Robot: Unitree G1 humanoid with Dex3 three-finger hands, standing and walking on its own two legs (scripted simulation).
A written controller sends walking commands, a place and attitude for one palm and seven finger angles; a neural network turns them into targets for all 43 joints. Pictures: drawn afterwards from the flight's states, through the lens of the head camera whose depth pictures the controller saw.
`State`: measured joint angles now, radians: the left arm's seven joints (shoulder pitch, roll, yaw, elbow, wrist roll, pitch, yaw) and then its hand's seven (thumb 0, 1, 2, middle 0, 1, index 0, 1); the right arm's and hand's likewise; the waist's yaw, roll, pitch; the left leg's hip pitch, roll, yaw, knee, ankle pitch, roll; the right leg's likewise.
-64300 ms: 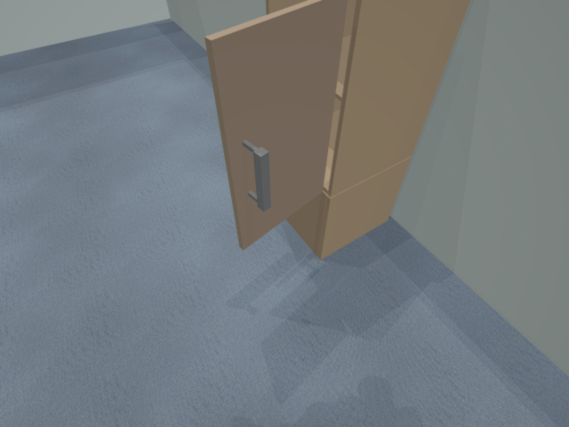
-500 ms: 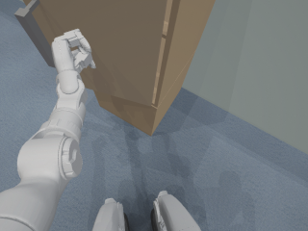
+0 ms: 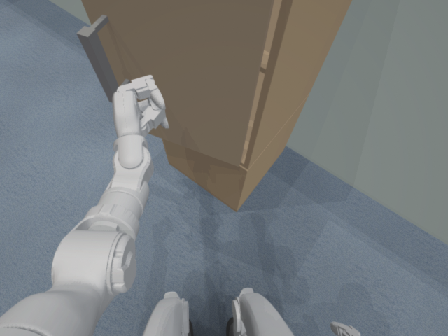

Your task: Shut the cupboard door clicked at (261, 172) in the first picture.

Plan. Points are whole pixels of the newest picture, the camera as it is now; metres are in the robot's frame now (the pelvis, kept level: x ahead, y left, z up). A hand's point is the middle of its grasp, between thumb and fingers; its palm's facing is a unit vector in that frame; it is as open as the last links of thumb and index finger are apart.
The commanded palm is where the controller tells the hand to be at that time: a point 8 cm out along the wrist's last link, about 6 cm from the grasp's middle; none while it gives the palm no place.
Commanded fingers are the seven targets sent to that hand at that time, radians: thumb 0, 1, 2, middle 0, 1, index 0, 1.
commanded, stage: draw the hand back to the body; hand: left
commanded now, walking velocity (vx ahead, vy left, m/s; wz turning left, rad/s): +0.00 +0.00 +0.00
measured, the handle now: (109, 63) +0.65 +0.18 +0.04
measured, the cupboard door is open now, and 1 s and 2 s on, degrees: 15 15 15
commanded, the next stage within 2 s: step back with the hand held close in 1.52 s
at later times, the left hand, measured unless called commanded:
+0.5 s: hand (83, 156) +0.36 +0.15 +0.15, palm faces +0.07 -0.99 -0.08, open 3.1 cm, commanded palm +0.32 +0.21 +0.16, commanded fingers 0.00 0.90 0.90 -1.05 -1.23 -1.05 -1.23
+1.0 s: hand out of the picture +0.25 +0.27 +0.23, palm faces +0.35 -0.87 -0.34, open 5.0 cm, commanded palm +0.20 +0.31 +0.26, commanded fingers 0.00 0.90 0.90 -0.37 -0.48 -0.37 -0.48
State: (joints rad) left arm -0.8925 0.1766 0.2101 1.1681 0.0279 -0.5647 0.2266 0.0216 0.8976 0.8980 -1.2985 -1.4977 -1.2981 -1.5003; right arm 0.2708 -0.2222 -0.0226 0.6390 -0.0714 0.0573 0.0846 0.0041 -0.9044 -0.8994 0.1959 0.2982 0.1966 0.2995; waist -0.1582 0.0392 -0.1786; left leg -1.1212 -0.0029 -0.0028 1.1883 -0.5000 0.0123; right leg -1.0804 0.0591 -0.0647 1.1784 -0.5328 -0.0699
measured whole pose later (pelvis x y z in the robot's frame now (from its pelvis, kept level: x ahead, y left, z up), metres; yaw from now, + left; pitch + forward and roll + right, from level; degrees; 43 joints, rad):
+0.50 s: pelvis +0.01 +0.01 +0.07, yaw -1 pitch +8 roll +0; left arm -0.17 0.19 0.08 0.41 -0.13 -0.30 0.03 0.02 0.90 0.90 -1.25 -1.44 -1.25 -1.44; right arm 0.28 -0.26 -0.02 0.57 0.05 0.05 -0.02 0.01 -0.90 -0.90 0.20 0.30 0.20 0.30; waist -0.04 0.04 -0.11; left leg -0.56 -0.01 0.02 0.79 -0.38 0.03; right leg -0.53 0.05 -0.02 0.79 -0.40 -0.05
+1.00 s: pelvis +0.03 +0.03 +0.11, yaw +1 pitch -3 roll +0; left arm 0.33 0.32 0.19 -0.24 -0.07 -0.01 0.08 0.02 0.89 0.90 -0.63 -0.76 -0.63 -0.77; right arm 0.18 -0.20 0.07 0.57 0.03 0.02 -0.06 0.01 -0.90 -0.90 0.20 0.30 0.20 0.30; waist 0.06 0.08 -0.02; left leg -0.14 -0.05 0.00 0.43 -0.25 0.05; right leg -0.10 0.02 -0.03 0.41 -0.27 -0.02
